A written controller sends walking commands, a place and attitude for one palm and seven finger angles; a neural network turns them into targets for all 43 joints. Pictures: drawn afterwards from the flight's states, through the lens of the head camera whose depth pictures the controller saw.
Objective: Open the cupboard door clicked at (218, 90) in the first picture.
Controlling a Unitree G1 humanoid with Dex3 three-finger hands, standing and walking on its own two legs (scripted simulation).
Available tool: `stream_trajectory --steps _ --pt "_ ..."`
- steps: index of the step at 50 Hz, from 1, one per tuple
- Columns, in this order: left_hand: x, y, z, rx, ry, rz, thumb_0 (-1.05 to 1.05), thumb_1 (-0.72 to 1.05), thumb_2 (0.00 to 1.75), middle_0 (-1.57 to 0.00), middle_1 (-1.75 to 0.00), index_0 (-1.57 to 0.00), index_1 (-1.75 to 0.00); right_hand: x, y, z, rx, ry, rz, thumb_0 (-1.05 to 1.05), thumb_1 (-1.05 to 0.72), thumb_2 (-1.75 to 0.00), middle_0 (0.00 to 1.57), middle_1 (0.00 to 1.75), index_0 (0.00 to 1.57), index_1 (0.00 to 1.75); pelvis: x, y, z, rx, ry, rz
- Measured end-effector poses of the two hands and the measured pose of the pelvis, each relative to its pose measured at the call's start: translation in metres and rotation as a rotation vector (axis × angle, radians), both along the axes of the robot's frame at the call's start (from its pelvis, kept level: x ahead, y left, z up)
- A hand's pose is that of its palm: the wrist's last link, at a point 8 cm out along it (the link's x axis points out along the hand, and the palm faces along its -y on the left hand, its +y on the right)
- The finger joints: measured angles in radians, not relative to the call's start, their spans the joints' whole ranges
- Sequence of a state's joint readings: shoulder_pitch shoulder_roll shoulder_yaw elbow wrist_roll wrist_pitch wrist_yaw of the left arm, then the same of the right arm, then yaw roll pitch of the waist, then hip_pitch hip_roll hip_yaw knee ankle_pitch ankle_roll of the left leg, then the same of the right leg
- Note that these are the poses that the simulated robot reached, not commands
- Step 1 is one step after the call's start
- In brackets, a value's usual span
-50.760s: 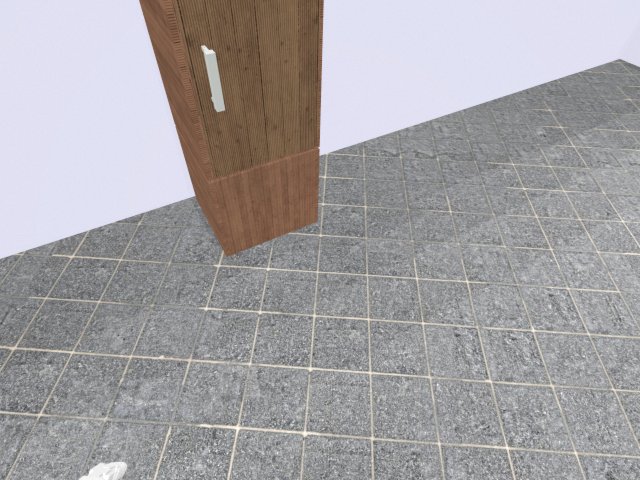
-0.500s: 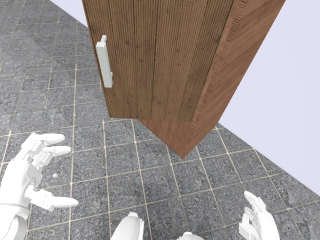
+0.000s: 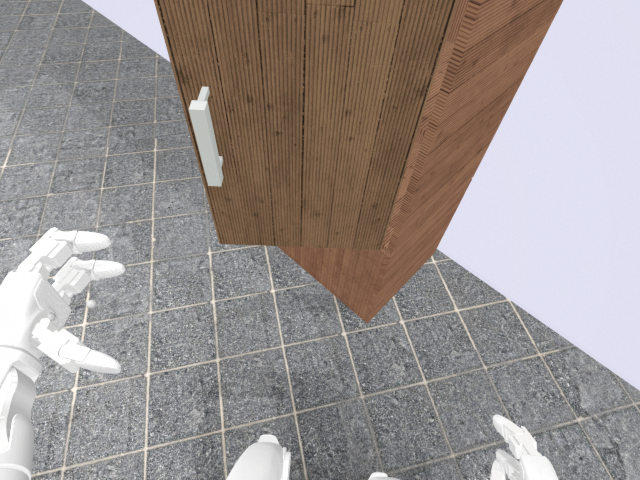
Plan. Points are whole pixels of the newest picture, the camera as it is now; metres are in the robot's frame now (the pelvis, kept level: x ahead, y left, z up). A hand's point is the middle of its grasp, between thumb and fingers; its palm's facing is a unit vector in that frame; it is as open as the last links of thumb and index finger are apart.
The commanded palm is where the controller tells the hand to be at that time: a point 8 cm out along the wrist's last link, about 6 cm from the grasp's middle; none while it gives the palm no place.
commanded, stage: raise the hand with hooked fingers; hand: left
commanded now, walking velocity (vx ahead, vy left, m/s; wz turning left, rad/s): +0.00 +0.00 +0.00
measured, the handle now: (210, 138) +0.60 +0.22 +0.05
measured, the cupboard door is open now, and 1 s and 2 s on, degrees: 43 43 43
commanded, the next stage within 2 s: move the hooked fingers beside the handle in 0.38 s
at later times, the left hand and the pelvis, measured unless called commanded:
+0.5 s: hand (111, 302) +0.29 +0.26 +0.06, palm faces +0.07 -1.00 -0.04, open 14.0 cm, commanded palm +0.28 +0.31 +0.06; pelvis +0.01 -0.01 +0.00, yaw +0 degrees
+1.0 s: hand (129, 243) +0.38 +0.27 +0.06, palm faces +0.06 -1.00 -0.01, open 14.0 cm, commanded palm +0.36 +0.32 +0.06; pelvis +0.01 -0.01 -0.01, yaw -2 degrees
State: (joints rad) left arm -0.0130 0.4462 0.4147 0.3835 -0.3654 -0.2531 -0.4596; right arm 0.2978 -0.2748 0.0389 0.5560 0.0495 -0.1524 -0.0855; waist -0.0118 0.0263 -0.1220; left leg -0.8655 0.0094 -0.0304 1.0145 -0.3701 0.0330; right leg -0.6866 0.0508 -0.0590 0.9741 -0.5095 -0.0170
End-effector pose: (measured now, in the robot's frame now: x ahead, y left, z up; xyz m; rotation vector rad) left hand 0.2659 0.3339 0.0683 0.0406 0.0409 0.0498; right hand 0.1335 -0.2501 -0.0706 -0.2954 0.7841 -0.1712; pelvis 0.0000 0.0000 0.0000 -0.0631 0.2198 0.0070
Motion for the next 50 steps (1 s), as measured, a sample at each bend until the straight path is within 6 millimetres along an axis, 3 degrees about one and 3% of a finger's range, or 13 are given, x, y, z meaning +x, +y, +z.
stream_trajectory --steps 8,29,37,44,50 --pt "0.001 -0.016 -0.008 -0.006 -0.014 0.01 -0.01 -0.5 0.3 -0.3 -1.2 -0.3 -1.2 0.0 -0.012 0.0 -0.007 0.003 -0.013 0.01 -0.91 -0.9 0.2 0.3 0.21 0.3 0.004 -0.005 -0.001 0.01 0.01 -0.013" --pt "0.007 -0.02 -0.006 -0.006 -0.026 0.029 -0.01 -0.5 0.3 -0.3 -1.2 -0.3 -1.2 0.022 -0.008 -0.006 0.028 -0.019 0.02 0.01 -0.91 -0.9 0.21 0.3 0.21 0.3 0.007 -0.014 -0.004 0.016 0.015 -0.009" --pt "0.037 -0.016 -0.012 -0.017 -0.034 0.016 -0.02 -0.51 0.3 -0.3 -1.2 -0.3 -1.2 0.008 -0.015 -0.014 -0.007 0.035 0.001 0.01 -0.91 -0.9 0.21 0.3 0.21 0.3 0.002 -0.014 -0.01 0.007 0.024 -0.004" --pt "0.073 -0.015 -0.007 -0.023 -0.033 -0.01 -0.02 -0.51 0.3 -0.3 -1.2 -0.3 -1.2 -0.017 -0.019 -0.019 -0.014 0.103 -0.054 0.01 -0.91 -0.9 0.2 0.3 0.21 0.3 0.003 -0.011 -0.01 0.005 0.042 -0.017" --pt "0.09 -0.008 -0.01 -0.029 -0.005 0.007 -0.01 -0.5 0.3 -0.3 -1.2 -0.3 -1.2 -0.04 -0.019 -0.021 -0.013 0.174 -0.094 0.01 -0.91 -0.9 0.2 0.3 0.21 0.3 0.005 -0.006 -0.009 0.006 0.06 -0.03"
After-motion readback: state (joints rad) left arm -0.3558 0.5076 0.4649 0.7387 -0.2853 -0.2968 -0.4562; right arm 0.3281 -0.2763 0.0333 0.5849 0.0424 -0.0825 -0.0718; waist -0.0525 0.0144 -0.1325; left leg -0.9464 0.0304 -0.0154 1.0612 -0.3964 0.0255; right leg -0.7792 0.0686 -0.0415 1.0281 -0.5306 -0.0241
